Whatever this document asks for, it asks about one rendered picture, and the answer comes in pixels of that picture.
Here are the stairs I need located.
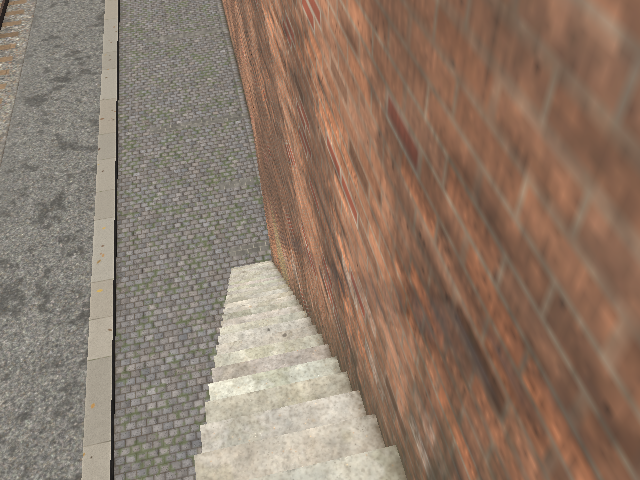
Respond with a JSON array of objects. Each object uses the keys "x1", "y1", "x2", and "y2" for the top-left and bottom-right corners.
[{"x1": 194, "y1": 260, "x2": 407, "y2": 480}]

